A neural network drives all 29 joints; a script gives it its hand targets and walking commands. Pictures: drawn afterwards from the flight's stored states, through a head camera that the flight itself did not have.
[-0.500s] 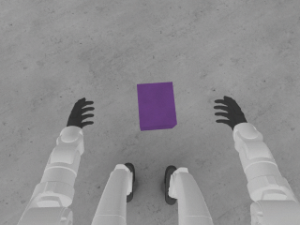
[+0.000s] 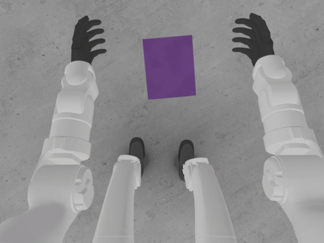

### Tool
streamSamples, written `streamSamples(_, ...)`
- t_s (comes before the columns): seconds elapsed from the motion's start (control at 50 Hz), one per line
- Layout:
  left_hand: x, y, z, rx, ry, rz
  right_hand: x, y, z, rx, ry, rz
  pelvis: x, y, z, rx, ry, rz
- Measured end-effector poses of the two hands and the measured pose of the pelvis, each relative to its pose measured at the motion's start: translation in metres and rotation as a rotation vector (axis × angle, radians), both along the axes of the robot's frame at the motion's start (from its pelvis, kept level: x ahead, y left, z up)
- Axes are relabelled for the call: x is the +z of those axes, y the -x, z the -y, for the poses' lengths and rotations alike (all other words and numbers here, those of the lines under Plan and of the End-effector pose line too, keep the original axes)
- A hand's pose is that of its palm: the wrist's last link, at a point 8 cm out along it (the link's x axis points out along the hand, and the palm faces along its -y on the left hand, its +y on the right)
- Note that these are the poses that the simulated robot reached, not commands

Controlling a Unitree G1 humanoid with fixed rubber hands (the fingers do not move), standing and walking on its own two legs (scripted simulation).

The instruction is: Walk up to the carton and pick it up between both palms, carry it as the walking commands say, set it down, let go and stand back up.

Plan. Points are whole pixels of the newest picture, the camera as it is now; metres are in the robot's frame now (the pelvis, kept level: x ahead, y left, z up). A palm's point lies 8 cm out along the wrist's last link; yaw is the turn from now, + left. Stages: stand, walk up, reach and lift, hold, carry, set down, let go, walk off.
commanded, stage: reach and lift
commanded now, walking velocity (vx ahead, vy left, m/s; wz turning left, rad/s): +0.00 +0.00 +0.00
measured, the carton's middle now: (168, 71) +0.51 -0.02 -0.59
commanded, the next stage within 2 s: none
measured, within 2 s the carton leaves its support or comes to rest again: neither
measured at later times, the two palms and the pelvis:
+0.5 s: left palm (102, 66) +0.47 +0.17 -0.25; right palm (236, 63) +0.49 -0.18 -0.24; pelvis -0.06 +0.00 -0.06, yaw -1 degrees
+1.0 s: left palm (116, 72) +0.48 +0.16 -0.40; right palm (223, 68) +0.50 -0.19 -0.39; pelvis -0.07 -0.01 -0.21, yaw -1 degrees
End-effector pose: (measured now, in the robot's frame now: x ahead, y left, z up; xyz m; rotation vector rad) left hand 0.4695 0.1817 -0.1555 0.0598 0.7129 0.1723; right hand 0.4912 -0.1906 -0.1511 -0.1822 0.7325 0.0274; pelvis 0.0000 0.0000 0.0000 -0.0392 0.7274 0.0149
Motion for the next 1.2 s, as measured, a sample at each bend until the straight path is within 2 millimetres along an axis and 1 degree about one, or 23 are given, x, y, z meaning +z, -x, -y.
streamSamples(0.06,-0.005,-0.009,0.005,-0.006,0.007,0.011,-0.005,-0.009,-0.002,-0.009,-0.014,0.014,0.0,0.001,0.0,-0.002,-0.001,0.002)
streamSamples(0.12,-0.012,-0.011,0.009,-0.002,0.014,0.01,-0.011,-0.011,-0.002,-0.021,-0.026,0.02,0.0,0.004,0.001,-0.006,-0.003,0.007)
streamSamples(0.24,-0.033,-0.005,0.011,0.02,0.018,-0.008,-0.033,-0.001,0.001,-0.044,-0.031,0.009,-0.003,0.015,0.001,-0.023,-0.008,0.032)
streamSamples(0.34,-0.053,-0.002,0.011,0.025,0.008,0.014,-0.056,0.006,-0.005,-0.05,-0.04,0.021,-0.015,0.032,0.0,-0.029,-0.009,0.094)
streamSamples(0.4,-0.068,-0.002,0.013,0.029,0.005,0.038,-0.072,0.005,-0.011,-0.051,-0.048,0.038,-0.028,0.045,-0.001,-0.029,-0.009,0.144)
streamSamples(0.48,-0.089,-0.001,0.014,0.047,-0.006,0.041,-0.089,0.003,-0.015,-0.067,-0.055,0.057,-0.056,0.057,-0.002,-0.032,-0.008,0.138)
streamSamples(0.58,-0.118,-0.001,0.015,0.055,-0.015,0.026,-0.112,-0.001,-0.009,-0.093,-0.041,0.051,-0.095,0.069,-0.002,-0.035,-0.009,0.155)
streamSamples(0.64,-0.139,-0.003,0.018,0.054,-0.01,0.012,-0.13,-0.004,-0.003,-0.111,-0.039,0.046,-0.118,0.073,-0.002,-0.037,-0.011,0.158)
streamSamples(0.7,-0.157,-0.005,0.02,0.053,-0.007,0.02,-0.146,-0.007,0.0,-0.139,-0.057,0.06,-0.14,0.075,0.0,-0.039,-0.014,0.162)
streamSamples(0.78,-0.182,-0.008,0.019,0.054,-0.015,0.003,-0.173,-0.008,0.002,-0.161,-0.082,0.045,-0.165,0.074,0.002,-0.041,-0.021,0.163)
streamSamples(0.94,-0.226,-0.009,0.018,0.052,-0.017,-0.021,-0.22,-0.01,-0.002,-0.159,-0.094,0.02,-0.2,0.068,0.006,-0.044,-0.03,0.154)
streamSamples(1.08,-0.271,-0.001,0.017,0.053,-0.006,-0.053,-0.26,-0.005,-0.001,-0.163,-0.081,0.0,-0.227,0.066,0.004,-0.046,-0.028,0.14)
streamSamples(1.2,-0.301,0.001,0.017,0.03,-0.011,-0.065,-0.292,0.0,-0.003,-0.169,-0.09,-0.014,-0.252,0.068,0.002,-0.047,-0.026,0.133)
